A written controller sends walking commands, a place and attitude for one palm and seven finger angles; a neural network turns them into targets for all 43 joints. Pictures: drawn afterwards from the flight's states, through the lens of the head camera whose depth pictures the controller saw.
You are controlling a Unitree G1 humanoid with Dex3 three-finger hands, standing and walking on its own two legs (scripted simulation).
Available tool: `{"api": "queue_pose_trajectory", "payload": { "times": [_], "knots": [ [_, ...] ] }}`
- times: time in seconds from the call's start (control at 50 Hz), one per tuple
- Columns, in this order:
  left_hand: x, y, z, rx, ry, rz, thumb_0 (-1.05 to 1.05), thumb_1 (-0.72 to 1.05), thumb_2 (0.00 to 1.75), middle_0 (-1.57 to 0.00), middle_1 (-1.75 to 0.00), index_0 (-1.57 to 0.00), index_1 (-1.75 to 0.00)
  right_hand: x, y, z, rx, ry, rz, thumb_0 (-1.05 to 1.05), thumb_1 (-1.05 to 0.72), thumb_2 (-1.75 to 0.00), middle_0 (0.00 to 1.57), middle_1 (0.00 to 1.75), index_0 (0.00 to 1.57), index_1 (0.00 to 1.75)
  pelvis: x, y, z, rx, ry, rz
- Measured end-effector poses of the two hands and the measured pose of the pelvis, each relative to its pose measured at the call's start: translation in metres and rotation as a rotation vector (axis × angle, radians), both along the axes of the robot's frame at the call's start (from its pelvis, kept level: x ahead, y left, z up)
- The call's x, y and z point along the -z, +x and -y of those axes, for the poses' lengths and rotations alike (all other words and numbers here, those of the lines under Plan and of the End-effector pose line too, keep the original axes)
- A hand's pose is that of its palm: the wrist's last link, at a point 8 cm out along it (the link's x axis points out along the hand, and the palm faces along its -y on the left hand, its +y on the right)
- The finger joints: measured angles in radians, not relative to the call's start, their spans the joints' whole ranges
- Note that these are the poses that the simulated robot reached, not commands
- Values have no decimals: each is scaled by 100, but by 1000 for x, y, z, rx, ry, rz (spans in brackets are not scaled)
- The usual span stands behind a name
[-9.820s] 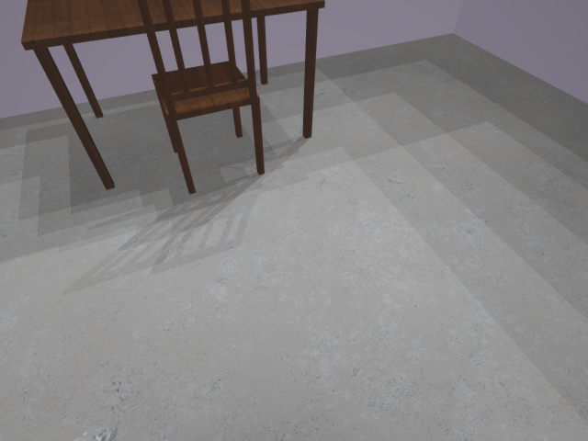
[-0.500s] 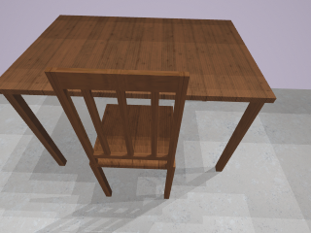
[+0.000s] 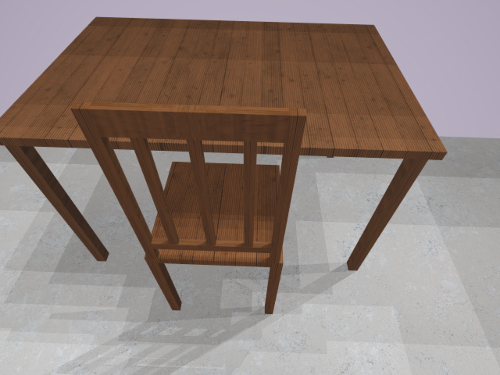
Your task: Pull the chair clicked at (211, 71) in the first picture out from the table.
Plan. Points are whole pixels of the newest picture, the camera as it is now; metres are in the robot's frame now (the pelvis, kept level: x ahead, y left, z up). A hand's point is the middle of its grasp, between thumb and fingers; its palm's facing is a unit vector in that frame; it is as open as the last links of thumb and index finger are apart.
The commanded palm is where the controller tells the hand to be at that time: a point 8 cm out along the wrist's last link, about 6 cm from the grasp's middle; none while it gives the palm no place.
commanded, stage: raise the hand toward the chair's back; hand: left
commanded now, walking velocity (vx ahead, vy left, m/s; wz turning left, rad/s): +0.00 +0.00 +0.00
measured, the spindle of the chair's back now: (204, 200) +0.47 +0.14 -0.06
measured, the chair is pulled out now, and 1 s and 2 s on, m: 0.00 0.00 0.00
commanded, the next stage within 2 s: none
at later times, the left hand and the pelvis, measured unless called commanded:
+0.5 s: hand out of the picture +0.13 +0.18 -0.06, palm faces +0.12 -0.99 -0.05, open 10.4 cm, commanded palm +0.12 +0.23 -0.06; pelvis -0.05 -0.01 -0.11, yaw +2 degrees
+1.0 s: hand (137, 345) +0.17 +0.20 -0.06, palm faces +0.03 -1.00 -0.05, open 14.7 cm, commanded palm +0.15 +0.25 -0.05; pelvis -0.04 +0.01 -0.10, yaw +1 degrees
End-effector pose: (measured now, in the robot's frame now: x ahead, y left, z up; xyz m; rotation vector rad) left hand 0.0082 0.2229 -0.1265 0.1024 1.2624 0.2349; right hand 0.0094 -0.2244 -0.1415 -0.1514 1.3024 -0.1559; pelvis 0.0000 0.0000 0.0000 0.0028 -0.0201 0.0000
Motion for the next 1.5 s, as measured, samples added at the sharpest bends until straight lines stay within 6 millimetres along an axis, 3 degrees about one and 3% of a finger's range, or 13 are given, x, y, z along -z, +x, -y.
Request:
{"api": "queue_pose_trajectory", "payload": {
  "times": [0.06, 0.12, 0.18, 0.28, 0.34, 0.4, 0.48, 0.6, 0.72, 0.82, 1.0, 1.24, 1.5],
  "knots": [
    [-51, 64, -19, -19, 92, 415, 3, 94, 89, -20, -29, -20, -30, -10, 29, 11, -4, -44, 232, 2, -93, -90, 20, 30, 20, 30, 5, -6, 0, -19, 4, -13],
    [-97, 124, -20, 30, 100, 799, 3, 90, 88, -19, -29, -19, -29, -17, 66, 22, -39, -77, 438, 2, -92, -90, 20, 30, 20, 30, 16, -15, -2, -43, -2, -62],
    [-117, 158, -5, 107, 8, 1117, 2, 84, 86, -18, -28, -18, -28, -26, 103, 33, -72, -104, 610, 1, -92, -90, 20, 30, 20, 30, 35, -25, 0, -23, 2, -143],
    [-87, 148, 21, 254, -148, 1293, 1, 72, 82, -17, -26, -17, -27, -35, 155, 39, -135, -128, 812, 1, -91, -90, 20, 30, 20, 30, 74, -36, 5, -3, 6, -220],
    [-54, 123, 17, 204, -155, 1193, 0, 65, 79, -17, -26, -17, -26, -33, 178, 34, -168, -133, 863, 1, -91, -90, 20, 30, 20, 30, 92, -39, 7, -10, 0, -239],
    [-43, 100, 3, 134, -80, 1139, 1, 57, 76, -17, -25, -17, -25, -23, 189, 22, -202, -121, 869, 1, -91, -90, 20, 30, 20, 30, 104, -41, 9, -20, -18, -251],
    [-61, 92, -11, 139, 13, 1229, 1, 48, 72, -16, -23, -15, -23, 2, 187, 1, -243, -78, 817, 1, -91, -90, 20, 30, 20, 30, 113, -44, 11, -38, -47, -269],
    [-68, 120, -8, 260, -65, 1249, 1, 33, 66, -14, -21, -14, -21, 41, 152, -20, -206, -1, 683, 1, -91, -90, 20, 30, 20, 30, 116, -52, 8, -41, -67, -288],
    [-66, 136, -11, 232, -85, 1144, 1, 20, 60, -13, -19, -13, -19, 50, 108, -13, -93, -9, 571, 1, -90, -90, 21, 30, 20, 30, 105, -50, 2, -23, -52, -290],
    [-77, 138, -21, 209, -32, 1189, 0, 8, 55, -12, -17, -11, -17, 44, 89, 5, -63, -69, 534, 1, -90, -90, 21, 30, 20, 30, 100, -46, -2, -18, -46, -292],
    [-73, 143, -26, 233, -54, 1191, 0, -13, 46, -9, -14, -9, -14, 24, 105, 22, -84, -149, 586, 1, -91, -90, 20, 30, 20, 30, 98, -43, -9, -21, -50, -290],
    [-85, 155, -37, 229, -33, 1206, -1, -40, 35, -7, -9, -7, -10, 9, 143, -7, -151, -84, 662, 1, -91, -90, 20, 30, 20, 30, 91, -35, -11, -30, -59, -283],
    [-93, 173, -46, 237, -22, 1206, -1, -49, 31, -6, -8, -6, -8, 18, 133, -6, -146, -65, 601, 1, -90, -90, 21, 30, 20, 30, 87, -29, -9, -30, -56, -282]
  ]
}}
